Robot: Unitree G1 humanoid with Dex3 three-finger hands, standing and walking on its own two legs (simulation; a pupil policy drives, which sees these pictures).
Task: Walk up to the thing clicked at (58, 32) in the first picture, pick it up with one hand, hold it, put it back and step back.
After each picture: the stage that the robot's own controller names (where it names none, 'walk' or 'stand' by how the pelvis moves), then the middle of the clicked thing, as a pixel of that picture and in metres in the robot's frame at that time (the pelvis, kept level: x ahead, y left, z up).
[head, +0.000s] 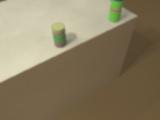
stand; (59, 35) +0.67 +0.15 -0.03
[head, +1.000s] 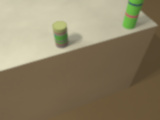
rise first; (60, 35) +0.62 +0.15 -0.01
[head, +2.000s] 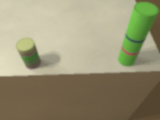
stand; (29, 54) +0.46 +0.25 +0.01
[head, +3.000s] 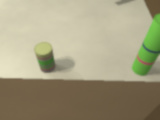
stand; (45, 58) +0.46 +0.18 +0.00
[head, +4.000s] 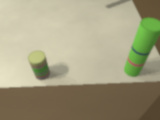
stand; (39, 65) +0.45 +0.20 -0.02
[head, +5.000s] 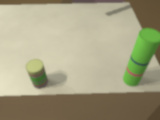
stand; (37, 74) +0.42 +0.21 -0.03
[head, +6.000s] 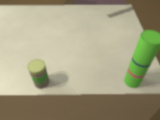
stand; (39, 74) +0.43 +0.20 -0.03
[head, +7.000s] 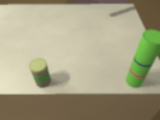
stand; (40, 73) +0.43 +0.20 -0.03
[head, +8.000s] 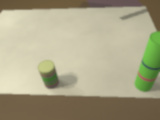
rise first; (49, 75) +0.43 +0.19 -0.02
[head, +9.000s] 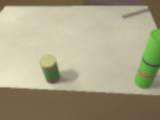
go down; (50, 69) +0.45 +0.19 -0.02
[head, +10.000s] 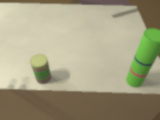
go down; (41, 69) +0.45 +0.18 -0.02
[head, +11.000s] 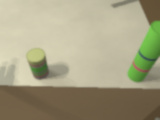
go down; (38, 64) +0.45 +0.17 +0.00
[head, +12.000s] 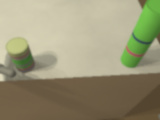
close in; (21, 56) +0.44 +0.20 +0.03
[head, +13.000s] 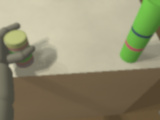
close; (20, 49) +0.46 +0.19 +0.04
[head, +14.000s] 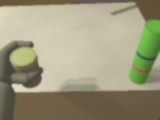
lift; (27, 68) +0.34 +0.18 +0.14
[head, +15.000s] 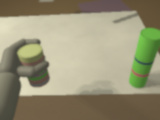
lift; (35, 66) +0.34 +0.16 +0.16
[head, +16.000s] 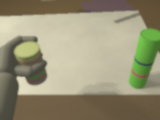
hold; (32, 64) +0.33 +0.17 +0.17
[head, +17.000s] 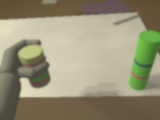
hold; (35, 67) +0.33 +0.16 +0.17
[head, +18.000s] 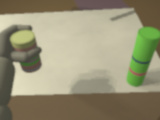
crouch; (27, 52) +0.38 +0.18 +0.18
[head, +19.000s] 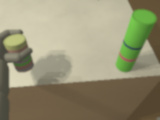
lower; (20, 53) +0.44 +0.20 +0.07
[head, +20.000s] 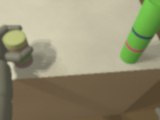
lower; (19, 50) +0.45 +0.19 +0.04
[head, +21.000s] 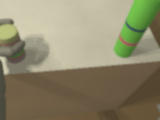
lower; (11, 44) +0.47 +0.20 +0.05
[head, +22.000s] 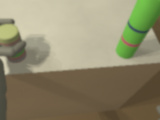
lower; (12, 44) +0.47 +0.20 +0.05
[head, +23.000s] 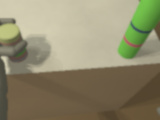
rest; (13, 44) +0.47 +0.20 +0.05
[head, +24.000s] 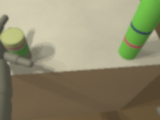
withdraw; (17, 47) +0.46 +0.19 +0.05
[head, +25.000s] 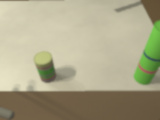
sink last; (45, 67) +0.43 +0.18 +0.01
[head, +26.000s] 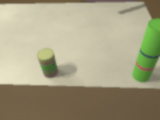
stand; (48, 63) +0.46 +0.19 +0.01
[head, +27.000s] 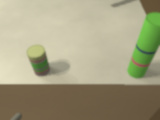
stand; (39, 61) +0.45 +0.19 +0.02
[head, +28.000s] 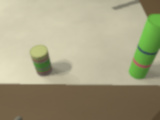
stand; (41, 61) +0.46 +0.18 +0.03
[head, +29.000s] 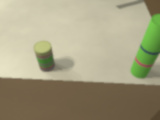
stand; (45, 57) +0.47 +0.18 +0.02
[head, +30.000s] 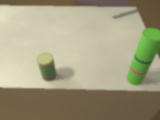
walk; (47, 67) +0.47 +0.18 -0.03
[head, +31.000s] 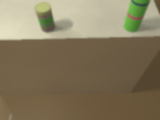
walk; (45, 18) +0.64 +0.19 +0.00
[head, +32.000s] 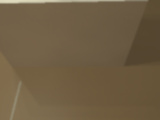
walk; out of the picture +0.96 +0.20 +0.00
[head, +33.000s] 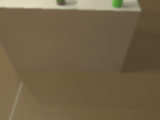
stand; out of the picture +1.05 +0.19 -0.02
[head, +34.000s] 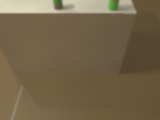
stand; (57, 0) +1.06 +0.20 -0.03
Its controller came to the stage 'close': yes
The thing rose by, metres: 0.21
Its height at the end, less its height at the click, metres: +0.00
